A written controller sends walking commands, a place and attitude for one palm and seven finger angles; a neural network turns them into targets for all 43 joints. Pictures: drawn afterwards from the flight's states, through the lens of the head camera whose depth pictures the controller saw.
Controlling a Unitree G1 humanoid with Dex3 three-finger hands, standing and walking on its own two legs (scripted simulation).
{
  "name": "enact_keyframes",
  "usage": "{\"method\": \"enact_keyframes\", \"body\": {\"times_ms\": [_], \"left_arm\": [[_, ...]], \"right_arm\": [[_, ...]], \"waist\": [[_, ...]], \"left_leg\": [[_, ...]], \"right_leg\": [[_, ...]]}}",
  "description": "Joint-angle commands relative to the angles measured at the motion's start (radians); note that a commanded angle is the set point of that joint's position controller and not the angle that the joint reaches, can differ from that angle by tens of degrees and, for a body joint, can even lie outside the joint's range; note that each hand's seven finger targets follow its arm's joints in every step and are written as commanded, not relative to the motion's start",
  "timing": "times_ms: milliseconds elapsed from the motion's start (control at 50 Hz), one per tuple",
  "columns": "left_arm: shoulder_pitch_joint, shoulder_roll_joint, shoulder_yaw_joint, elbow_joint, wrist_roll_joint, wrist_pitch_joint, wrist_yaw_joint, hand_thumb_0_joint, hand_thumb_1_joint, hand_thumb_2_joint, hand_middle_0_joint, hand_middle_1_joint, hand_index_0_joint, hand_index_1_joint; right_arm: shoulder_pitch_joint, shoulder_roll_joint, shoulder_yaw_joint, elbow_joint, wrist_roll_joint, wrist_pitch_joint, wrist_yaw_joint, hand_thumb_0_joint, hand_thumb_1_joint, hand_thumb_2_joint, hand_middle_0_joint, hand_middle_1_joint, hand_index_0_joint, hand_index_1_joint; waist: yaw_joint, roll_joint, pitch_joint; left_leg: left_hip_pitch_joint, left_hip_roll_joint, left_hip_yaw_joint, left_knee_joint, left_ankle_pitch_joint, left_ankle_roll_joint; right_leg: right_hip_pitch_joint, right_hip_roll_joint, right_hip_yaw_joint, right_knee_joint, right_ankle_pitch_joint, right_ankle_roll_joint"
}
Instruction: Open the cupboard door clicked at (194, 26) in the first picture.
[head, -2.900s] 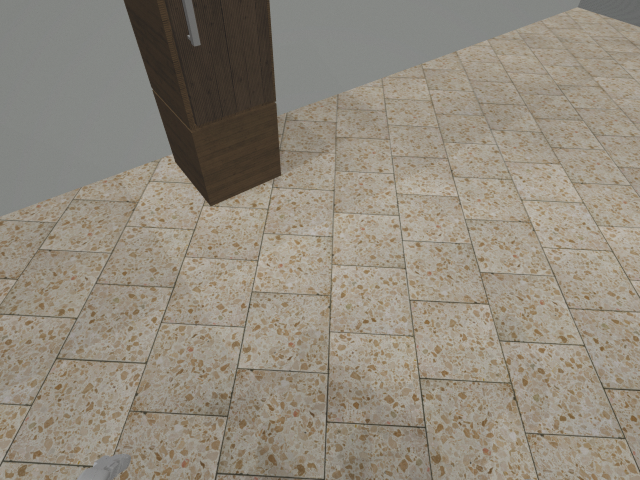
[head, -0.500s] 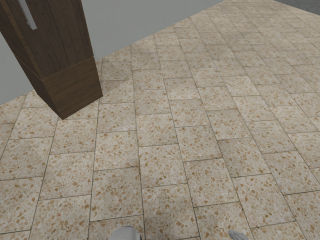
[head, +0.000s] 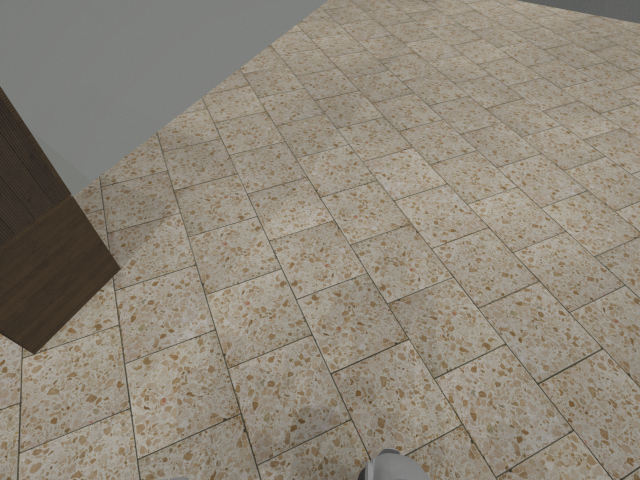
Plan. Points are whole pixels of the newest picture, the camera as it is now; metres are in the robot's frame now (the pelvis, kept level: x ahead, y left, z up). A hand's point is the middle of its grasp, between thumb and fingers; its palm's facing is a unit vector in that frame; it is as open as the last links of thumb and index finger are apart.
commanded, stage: walk to a spot facing it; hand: left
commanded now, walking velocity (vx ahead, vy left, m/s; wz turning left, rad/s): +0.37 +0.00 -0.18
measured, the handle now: out of the picture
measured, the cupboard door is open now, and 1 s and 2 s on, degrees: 0 0 0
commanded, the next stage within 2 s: turn to face it in 0.68 s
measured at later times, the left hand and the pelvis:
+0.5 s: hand (202, 437) +0.22 +0.18 -0.20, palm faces +0.06 -0.99 -0.16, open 7.3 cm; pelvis +0.24 +0.00 -0.02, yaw -1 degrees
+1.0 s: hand (253, 257) +0.55 +0.13 -0.17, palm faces -0.10 -0.97 -0.22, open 7.4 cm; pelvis +0.44 -0.04 -0.02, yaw -5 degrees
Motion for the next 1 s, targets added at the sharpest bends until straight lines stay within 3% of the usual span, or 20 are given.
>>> {"method": "enact_keyframes", "body": {"times_ms": [0, 40, 60, 80, 100, 180, 220, 360, 440, 460, 480, 500, 580, 740, 840, 860, 880, 900, 920, 980], "left_arm": [[-0.056, 0.025, -0.007, -0.081, -0.004, -0.046, -0.001, 0.0, 0.9, 0.9, -0.2, -0.3, -0.2, -0.3], [0.159, 0.064, 0.008, -0.007, 0.0, -0.063, 0.005, 0.0, 0.9, 0.9, -0.2, -0.3, -0.2, -0.3], [0.303, 0.139, 0.028, 0.038, 0.005, -0.078, 0.015, 0.0, 0.9, 0.9, -0.2, -0.3, -0.2, -0.3], [0.434, 0.252, 0.058, 0.066, -0.005, -0.083, 0.032, 0.0, 0.9, 0.9, -0.2, -0.3, -0.2, -0.3], [0.433, 0.274, 0.06, 0.077, -0.026, -0.08, 0.037, 0.0, 0.9, 0.9, -0.2, -0.3, -0.2, -0.3], [0.18, 0.115, 0.015, 0.033, -0.019, -0.088, 0.046, 0.0, 0.9, 0.9, -0.2, -0.3, -0.2, -0.3], [0.167, 0.074, 0.007, 0.029, -0.007, -0.099, 0.047, 0.0, 0.9, 0.9, -0.2, -0.3, -0.2, -0.3], [0.181, 0.135, 0.008, 0.044, -0.009, -0.101, 0.034, 0.0, 0.9, 0.9, -0.2, -0.3, -0.2, -0.3], [0.186, 0.166, 0.018, 0.049, -0.013, -0.09, 0.029, 0.0, 0.9, 0.9, -0.2, -0.3, -0.2, -0.3], [0.195, 0.141, 0.013, 0.043, -0.018, -0.087, 0.024, 0.0, 0.9, 0.9, -0.2, -0.3, -0.2, -0.3], [0.219, 0.073, 0.003, 0.021, -0.024, -0.084, 0.018, 0.0, 0.9, 0.9, -0.2, -0.3, -0.2, -0.3], [0.164, 0.075, -0.001, -0.017, -0.023, -0.088, 0.016, 0.0, 0.9, 0.9, -0.2, -0.3, -0.2, -0.3], [0.125, 0.07, 0.006, 0.015, -0.011, -0.066, 0.003, 0.0, 0.9, 0.9, -0.2, -0.3, -0.2, -0.3], [0.077, 0.022, 0.011, -0.046, -0.011, -0.013, -0.009, 0.0, 0.9, 0.9, -0.2, -0.3, -0.2, -0.3], [0.206, 0.038, 0.003, 0.009, -0.004, -0.056, 0.014, 0.0, 0.9, 0.9, -0.2, -0.3, -0.2, -0.3], [0.299, 0.098, 0.012, 0.042, 0.0, -0.073, 0.022, 0.0, 0.9, 0.9, -0.2, -0.3, -0.2, -0.3], [0.358, 0.207, 0.035, 0.06, 0.007, -0.089, 0.037, 0.0, 0.9, 0.9, -0.2, -0.3, -0.2, -0.3], [0.391, 0.256, 0.034, 0.057, -0.013, -0.085, 0.036, 0.0, 0.9, 0.9, -0.2, -0.3, -0.2, -0.3], [0.314, 0.245, 0.028, 0.039, -0.015, -0.076, 0.041, 0.0, 0.9, 0.9, -0.2, -0.3, -0.2, -0.3], [0.142, 0.162, 0.015, -0.009, -0.016, -0.064, 0.056, 0.0, 0.9, 0.9, -0.2, -0.3, -0.2, -0.3]], "right_arm": [[0.096, -0.144, -0.017, 0.0, -0.005, -0.008, -0.008, 0.0, -0.9, -0.9, 0.2, 0.3, 0.2, 0.3], [0.064, -0.158, -0.019, -0.002, 0.006, -0.006, -0.008, 0.0, -0.9, -0.9, 0.2, 0.3, 0.2, 0.3], [0.051, -0.139, -0.016, -0.02, 0.017, -0.008, 0.004, 0.0, -0.9, -0.9, 0.2, 0.3, 0.2, 0.3], [0.059, -0.078, -0.003, -0.06, 0.029, -0.016, 0.007, 0.0, -0.9, -0.9, 0.2, 0.3, 0.2, 0.3], [-0.041, -0.106, -0.009, -0.085, 0.028, -0.012, 0.004, 0.0, -0.9, -0.9, 0.2, 0.3, 0.2, 0.3], [-0.102, -0.047, -0.019, -0.081, 0.009, 0.02, 0.009, 0.0, -0.9, -0.9, 0.2, 0.3, 0.2, 0.3], [-0.05, -0.018, -0.018, -0.07, 0.001, 0.04, 0.013, 0.0, -0.9, -0.9, 0.2, 0.3, 0.2, 0.3], [-0.212, -0.048, -0.018, -0.147, 0.004, 0.028, 0.047, 0.0, -0.9, -0.9, 0.2, 0.3, 0.2, 0.3], [-0.141, -0.115, -0.031, -0.129, -0.002, 0.008, 0.041, 0.0, -0.9, -0.9, 0.2, 0.3, 0.2, 0.3], [-0.029, -0.172, -0.044, -0.097, -0.007, 0.002, 0.032, 0.0, -0.9, -0.9, 0.2, 0.3, 0.2, 0.3], [0.102, -0.295, -0.077, -0.071, -0.021, -0.004, 0.022, 0.0, -0.9, -0.9, 0.2, 0.3, 0.2, 0.3], [0.148, -0.328, -0.075, -0.063, -0.014, 0.005, 0.014, 0.0, -0.9, -0.9, 0.2, 0.3, 0.2, 0.3], [-0.103, -0.175, -0.029, -0.112, -0.005, -0.01, -0.003, 0.0, -0.9, -0.9, 0.2, 0.3, 0.2, 0.3], [-0.147, -0.18, -0.043, -0.105, 0.001, -0.006, -0.006, 0.0, -0.9, -0.9, 0.2, 0.3, 0.2, 0.3], [-0.106, -0.164, -0.033, -0.062, 0.006, 0.016, -0.002, 0.0, -0.9, -0.9, 0.2, 0.3, 0.2, 0.3], [-0.097, -0.142, -0.028, -0.058, 0.012, 0.014, 0.004, 0.0, -0.9, -0.9, 0.2, 0.3, 0.2, 0.3], [-0.05, -0.068, -0.015, -0.068, 0.022, 0.015, 0.012, 0.0, -0.9, -0.9, 0.2, 0.3, 0.2, 0.3], [-0.047, -0.077, -0.014, -0.091, 0.029, 0.034, 0.003, 0.0, -0.9, -0.9, 0.2, 0.3, 0.2, 0.3], [-0.059, -0.074, -0.018, -0.091, 0.028, 0.048, -0.003, 0.0, -0.9, -0.9, 0.2, 0.3, 0.2, 0.3], [-0.138, -0.088, -0.023, -0.094, 0.022, 0.067, 0.004, 0.0, -0.9, -0.9, 0.2, 0.3, 0.2, 0.3]], "waist": [[0.023, 0.126, 0.047], [0.126, 0.116, -0.084], [0.187, 0.015, -0.192], [0.21, -0.219, -0.319], [0.215, -0.137, -0.284], [0.085, 0.044, -0.002], [0.041, -0.02, 0.024], [0.066, -0.132, 0.039], [0.015, -0.013, 0.005], [-0.032, 0.103, -0.056], [-0.07, 0.381, -0.132], [-0.077, 0.412, -0.136], [0.027, 0.112, 0.033], [0.066, 0.145, 0.057], [0.11, 0.078, -0.044], [0.15, -0.005, -0.12], [0.161, -0.268, -0.221], [0.154, -0.283, -0.282], [0.132, -0.177, -0.199], [0.101, -0.178, -0.089]], "left_leg": [[0.043, 0.296, -0.116, 0.019, 0.703, 0.1], [-0.027, 0.254, -0.062, 0.295, 0.851, 0.051], [-0.262, 0.215, -0.037, 0.537, 0.66, 0.011], [-0.57, 0.056, -0.041, 0.861, -0.089, -0.04], [-0.669, 0.04, -0.191, 1.034, -0.222, -0.021], [-0.613, 0.164, -0.292, 0.958, 0.007, -0.022], [-0.557, 0.161, -0.265, 0.851, 0.027, -0.039], [-0.485, 0.126, -0.2, 0.417, 0.139, -0.045], [-0.237, 0.059, -0.122, 0.242, 0.161, -0.034], [-0.06, 0.091, -0.187, 0.189, 0.135, -0.011], [0.102, 0.331, -0.537, 0.075, 0.083, 0.071], [0.114, 0.47, -0.728, -0.065, 0.082, 0.146], [-0.157, 0.386, -0.424, -0.091, 0.177, 0.091], [-0.182, 0.326, -0.112, -0.113, 0.261, 0.076], [-0.182, 0.255, -0.106, 0.165, 0.479, 0.042], [-0.234, 0.203, -0.094, 0.323, 0.397, 0.007], [-0.442, 0.096, -0.07, 0.573, 0.005, -0.031], [-0.446, 0.048, -0.189, 0.748, -0.299, -0.041], [-0.46, 0.073, -0.259, 0.818, -0.293, -0.037], [-0.545, 0.12, -0.292, 0.933, -0.139, -0.058]], "right_leg": [[0.037, 0.071, -0.079, -0.121, -0.085, -0.043], [0.359, 0.117, -0.103, -0.217, -0.002, -0.077], [0.653, -0.024, 0.06, -0.223, 0.036, -0.137], [0.915, -0.314, 0.514, -0.288, 0.191, -0.262], [0.881, -0.349, 0.571, -0.369, 0.285, -0.307], [0.377, -0.243, 0.273, -0.491, 0.066, -0.184], [0.27, -0.197, 0.16, -0.513, 0.078, -0.154], [0.306, -0.148, 0.087, -0.497, -0.009, -0.135], [0.292, -0.113, 0.048, -0.306, 0.068, -0.101], [0.224, -0.057, 0.0, -0.093, 0.127, -0.07], [0.025, 0.069, -0.08, 0.238, -0.14, -0.016], [-0.097, 0.108, -0.001, 0.47, -0.414, -0.013], [-0.101, -0.029, 0.092, 0.551, -0.173, -0.007], [-0.012, -0.037, 0.006, 0.118, -0.044, 0.029], [0.327, 0.055, -0.074, -0.182, 0.097, 0.012], [0.481, 0.007, -0.031, -0.235, 0.245, 0.011], [0.679, -0.245, 0.225, -0.253, 0.499, -0.053], [0.648, -0.375, 0.329, -0.326, 0.63, -0.143], [0.546, -0.373, 0.263, -0.361, 0.529, -0.165], [0.407, -0.33, 0.162, -0.395, 0.414, -0.125]]}}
